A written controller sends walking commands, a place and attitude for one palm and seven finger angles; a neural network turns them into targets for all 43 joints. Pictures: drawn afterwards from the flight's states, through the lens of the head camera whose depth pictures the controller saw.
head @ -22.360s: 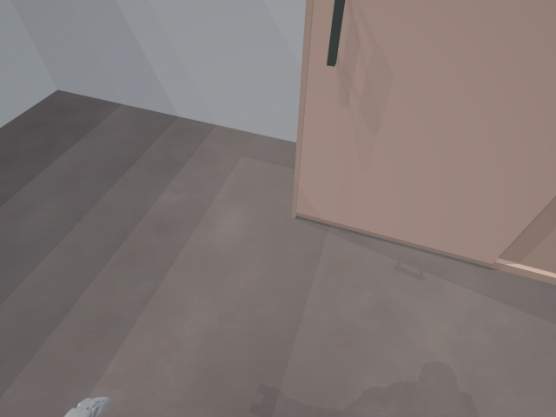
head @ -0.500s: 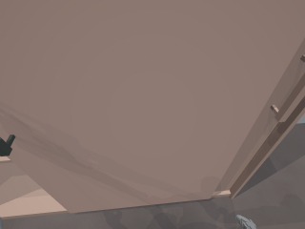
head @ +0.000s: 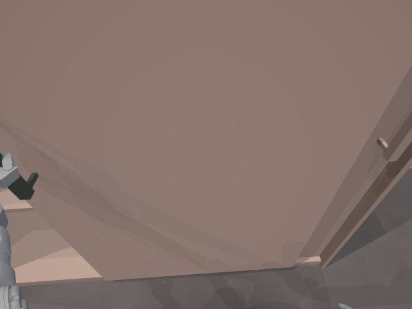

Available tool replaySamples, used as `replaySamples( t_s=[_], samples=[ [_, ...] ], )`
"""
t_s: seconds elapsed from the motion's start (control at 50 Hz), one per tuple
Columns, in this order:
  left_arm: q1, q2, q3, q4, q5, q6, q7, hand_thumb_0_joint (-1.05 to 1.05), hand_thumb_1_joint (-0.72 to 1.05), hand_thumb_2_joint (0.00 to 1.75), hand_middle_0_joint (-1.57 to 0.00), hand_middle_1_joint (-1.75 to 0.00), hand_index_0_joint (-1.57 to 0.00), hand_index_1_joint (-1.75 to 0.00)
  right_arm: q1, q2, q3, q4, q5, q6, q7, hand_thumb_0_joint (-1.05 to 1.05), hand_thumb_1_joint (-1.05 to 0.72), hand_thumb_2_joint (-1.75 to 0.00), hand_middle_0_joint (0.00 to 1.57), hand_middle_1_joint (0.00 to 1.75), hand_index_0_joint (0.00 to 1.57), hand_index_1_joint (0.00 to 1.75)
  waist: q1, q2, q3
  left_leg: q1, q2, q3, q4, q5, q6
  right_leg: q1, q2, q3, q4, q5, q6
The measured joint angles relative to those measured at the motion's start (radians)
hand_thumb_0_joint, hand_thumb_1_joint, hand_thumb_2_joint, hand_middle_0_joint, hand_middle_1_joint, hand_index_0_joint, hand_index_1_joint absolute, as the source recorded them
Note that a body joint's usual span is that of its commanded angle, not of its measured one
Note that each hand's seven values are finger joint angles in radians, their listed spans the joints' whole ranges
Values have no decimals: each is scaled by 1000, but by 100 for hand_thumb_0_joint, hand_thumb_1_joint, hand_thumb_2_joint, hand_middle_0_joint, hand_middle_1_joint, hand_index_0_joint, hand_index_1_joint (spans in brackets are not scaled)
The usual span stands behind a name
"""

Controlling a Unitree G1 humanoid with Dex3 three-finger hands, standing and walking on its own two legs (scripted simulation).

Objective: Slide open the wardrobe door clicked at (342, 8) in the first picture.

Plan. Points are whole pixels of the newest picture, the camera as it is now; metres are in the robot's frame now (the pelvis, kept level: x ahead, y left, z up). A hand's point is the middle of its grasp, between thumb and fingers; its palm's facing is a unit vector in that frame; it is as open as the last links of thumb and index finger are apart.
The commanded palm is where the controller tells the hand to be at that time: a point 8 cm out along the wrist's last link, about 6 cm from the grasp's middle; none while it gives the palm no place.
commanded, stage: stop walking and hold the door there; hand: left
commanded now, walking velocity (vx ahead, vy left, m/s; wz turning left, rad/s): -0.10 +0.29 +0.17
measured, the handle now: (4, 157) +0.35 +0.43 +0.13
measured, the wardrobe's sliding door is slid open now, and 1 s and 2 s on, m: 0.68 0.68 0.68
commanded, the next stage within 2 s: loosen the grip on the handle in 1.28 s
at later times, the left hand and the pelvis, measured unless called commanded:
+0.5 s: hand (4, 173) +0.31 +0.40 +0.13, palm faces +0.52 -0.81 -0.27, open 6.5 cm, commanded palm +0.27 +0.42 +0.12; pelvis -0.07 +0.08 +0.00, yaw +4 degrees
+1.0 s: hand (4, 172) +0.31 +0.40 +0.13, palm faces +0.37 -0.92 -0.14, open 5.9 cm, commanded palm +0.28 +0.42 +0.12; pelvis -0.07 +0.15 -0.01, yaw +6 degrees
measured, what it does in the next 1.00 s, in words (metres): steps to the left: right foot, then left foot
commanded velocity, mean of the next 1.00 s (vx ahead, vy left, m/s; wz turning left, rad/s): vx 0.06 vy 0.08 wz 0.06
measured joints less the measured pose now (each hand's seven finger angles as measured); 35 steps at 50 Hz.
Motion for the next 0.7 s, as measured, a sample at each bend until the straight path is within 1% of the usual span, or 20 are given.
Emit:
replaySamples(
  t_s=[0.08, 0.1, 0.14, 0.18, 0.2, 0.26, 0.3, 0.34, 0.38, 0.4, 0.42, 0.46, 0.5, 0.54, 0.6, 0.62, 0.64, 0.66, 0.68, 0.7],
  samples=[
    [-17, -28, -24, -18, 6, -12, -24, -10, 57, 84, -37, -133, -29, -137, -24, -17, -14, 13, 3, 13, 4, 1, -90, -89, 20, 30, 20, 30, 2, -6, 11, -10, -52, -59, 106, -136, -8, -19, -44, 5, 42, -16, 21],
    [-22, -35, -32, -30, 8, -13, -29, -10, 56, 85, -38, -134, -30, -137, -31, -21, -15, 13, 2, 15, 2, 1, -90, -89, 20, 30, 20, 30, -1, -13, 15, 4, -57, -61, 87, -124, -11, -26, -60, 5, 56, -21, 30],
    [-32, -50, -54, -65, 9, -12, -34, -11, 55, 85, -39, -136, -32, -137, -46, -31, -17, 7, 1, 19, -3, 1, -90, -89, 20, 30, 20, 30, -9, -17, 24, 31, -53, -55, 28, -16, -10, -44, -86, -1, 93, -34, 50],
    [-44, -60, -82, -99, 2, -10, -25, -12, 56, 84, -41, -137, -32, -137, -77, -28, -21, -2, 3, 32, -8, 1, -90, -89, 20, 30, 20, 30, -2, -31, 49, 25, -75, -39, 35, -27, 15, -57, -110, 12, 105, -27, 65],
    [-50, -61, -93, -111, -2, -12, -21, -12, 56, 83, -41, -137, -32, -137, -91, -23, -19, -13, 3, 36, -8, 1, -90, -89, 20, 30, 20, 30, 3, -37, 58, 18, -81, -29, 38, -35, 27, -72, -115, 19, 124, -47, 57],
    [-78, -68, -118, -134, -9, -5, -2, -12, 59, 81, -39, -137, -30, -136, -119, 4, -8, -48, 4, 24, -1, 1, -90, -89, 20, 30, 20, 30, 11, -34, 85, -1, -81, -17, 29, -22, 50, -117, -92, 11, 285, -236, 34],
    [-103, -76, -131, -133, -13, 7, 6, -11, 60, 79, -37, -137, -28, -135, -128, 24, 0, -59, 4, 5, 11, 1, -90, -89, 20, 30, 20, 30, 11, -24, 96, -12, -82, -19, 11, 4, 58, -118, -70, -15, 355, -285, 33],
    [-131, -83, -146, -127, -17, 24, 8, -10, 62, 77, -35, -136, -26, -134, -129, 41, 10, -65, 4, -8, 26, 1, -90, -89, 20, 30, 20, 30, 16, -18, 101, -24, -90, -19, -8, 26, 65, -86, -56, -47, 339, -296, 32],
    [-160, -85, -161, -115, -22, 37, 2, -10, 64, 76, -33, -135, -24, -134, -121, 52, 23, -73, 1, -10, 41, 1, -90, -89, 20, 30, 20, 30, 21, -19, 98, -48, -106, -16, -5, 38, 69, -13, -51, -79, 205, -246, 17],
    [-174, -86, -165, -114, -22, 40, -4, -10, 64, 76, -32, -135, -23, -133, -118, 54, 28, -77, -2, -5, 50, 1, -90, -89, 20, 30, 20, 30, 24, -25, 98, -75, -115, -11, 32, 3, 55, 10, -58, -81, 127, -148, -18],
    [-185, -94, -165, -116, -24, 35, -7, -10, 65, 76, -32, -135, -23, -133, -124, 49, 32, -74, -5, 3, 58, 1, -90, -89, 20, 30, 20, 30, 20, -14, 112, -117, -119, -25, 138, -76, 24, 5, -64, -87, 129, -107, -28],
    [-198, -119, -174, -129, -34, 31, -15, -9, 65, 76, -32, -135, -23, -133, -123, 37, 29, -51, -11, 4, 69, 1, -90, -89, 20, 30, 20, 30, 15, -4, 142, -198, -127, -70, 390, -154, -20, 13, -83, -93, 137, -123, -11],
    [-201, -140, -192, -161, -34, 32, -28, -9, 65, 77, -33, -136, -24, -134, -107, 34, 28, -29, -13, 3, 71, 1, -90, -89, 21, 30, 20, 30, 15, -30, 162, -231, -108, -74, 513, -185, -36, 31, -120, -88, 121, -133, 18],
    [-197, -158, -214, -202, -25, 27, -40, -8, 65, 78, -36, -137, -26, -135, -86, 36, 28, -17, -14, 7, 64, 1, -90, -89, 21, 30, 20, 30, 15, -72, 174, -205, -65, -55, 447, -197, -32, 44, -166, -80, 106, -128, 43],
    [-178, -192, -246, -297, -23, 29, -43, -6, 67, 81, -39, -138, -31, -137, -59, 25, 23, -24, -18, 10, 44, 1, -90, -89, 21, 30, 20, 30, 9, -114, 180, -78, -6, -15, 155, -93, -24, 33, -227, -67, 152, -147, 71],
    [-165, -210, -255, -333, -27, 30, -38, -6, 66, 81, -40, -138, -32, -137, -45, 6, 16, -38, -19, 6, 37, 1, -90, -89, 21, 30, 20, 30, 13, -88, 165, -35, 33, -30, 74, -28, -7, -2, -215, -59, 219, -175, 62],
    [-157, -223, -267, -369, -35, 33, -27, -6, 66, 82, -41, -139, -32, -138, -42, -9, 4, -47, -18, -1, 28, 1, -90, -89, 21, 30, 20, 30, 11, -57, 152, -22, 62, -61, 44, -16, -29, -49, -191, -40, 322, -236, 51],
    [-170, -223, -279, -394, -44, 36, -17, -5, 66, 82, -42, -139, -31, -138, -64, 8, -10, -38, -13, -2, 16, 1, -90, -89, 20, 30, 20, 30, 5, -69, 175, -42, 56, -69, 93, -33, -62, -82, -173, 5, 422, -287, 43],
    [-187, -225, -288, -410, -52, 38, -9, -5, 68, 83, -42, -139, -29, -138, -86, 33, -15, -30, -8, -1, 7, 1, -90, -89, 20, 30, 20, 30, 7, -86, 201, -50, 48, -71, 128, -46, -81, -103, -147, 41, 487, -314, 38],
    [-194, -225, -285, -422, -50, 37, -13, -4, 69, 83, -43, -139, -27, -138, -107, 55, -11, -24, -8, -1, 5, 1, -90, -89, 20, 30, 20, 30, 6, -97, 216, -52, 46, -72, 142, -49, -88, -118, -120, 55, 507, -329, 36]
  ],
)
